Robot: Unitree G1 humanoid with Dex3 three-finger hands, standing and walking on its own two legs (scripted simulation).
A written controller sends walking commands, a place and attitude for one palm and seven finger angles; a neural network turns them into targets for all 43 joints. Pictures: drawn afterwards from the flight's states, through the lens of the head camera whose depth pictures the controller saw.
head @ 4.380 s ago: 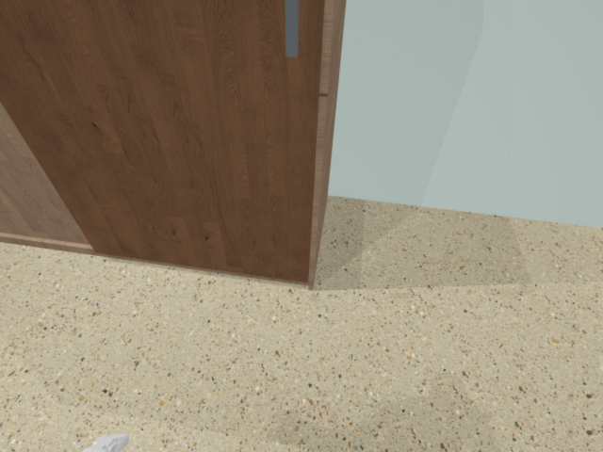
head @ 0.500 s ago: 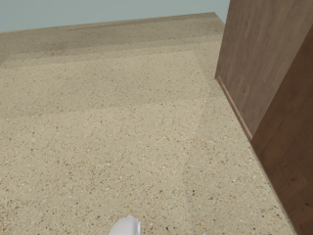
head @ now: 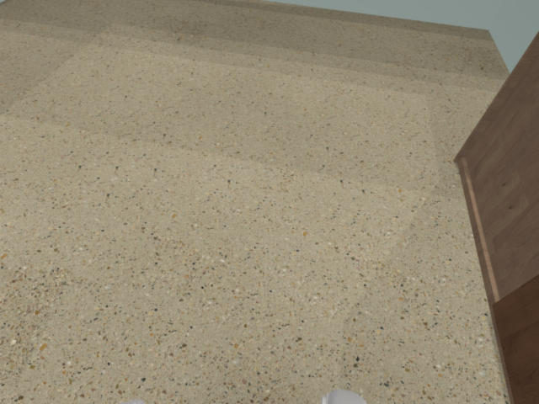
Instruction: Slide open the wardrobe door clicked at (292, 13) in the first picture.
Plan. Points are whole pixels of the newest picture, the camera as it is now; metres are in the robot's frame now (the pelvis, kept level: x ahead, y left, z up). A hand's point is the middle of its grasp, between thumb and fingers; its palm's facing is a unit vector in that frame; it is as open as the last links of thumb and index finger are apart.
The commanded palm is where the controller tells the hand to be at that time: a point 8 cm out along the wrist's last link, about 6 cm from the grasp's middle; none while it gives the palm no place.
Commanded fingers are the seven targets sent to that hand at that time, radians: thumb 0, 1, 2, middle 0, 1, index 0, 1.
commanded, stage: turn to face it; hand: right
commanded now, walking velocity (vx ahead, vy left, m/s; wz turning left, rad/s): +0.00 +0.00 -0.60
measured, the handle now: out of the picture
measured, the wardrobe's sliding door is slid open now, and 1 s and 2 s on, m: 0.00 0.00 0.00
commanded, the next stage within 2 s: none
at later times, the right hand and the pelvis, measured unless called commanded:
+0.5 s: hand out of the picture +0.03 -0.26 -0.16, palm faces +0.23 +0.94 -0.25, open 7.4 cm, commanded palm none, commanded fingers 0.00 -0.90 -0.90 0.20 0.30 0.20 0.30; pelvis +0.00 -0.04 +0.01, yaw -11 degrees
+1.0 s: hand out of the picture -0.07 -0.22 -0.17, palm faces +0.53 +0.82 -0.23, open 7.3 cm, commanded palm none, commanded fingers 0.00 -0.90 -0.90 0.20 0.30 0.20 0.30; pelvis -0.02 -0.03 +0.00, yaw -32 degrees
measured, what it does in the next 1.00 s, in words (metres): steps on the spot, turning right: right foot, then left foot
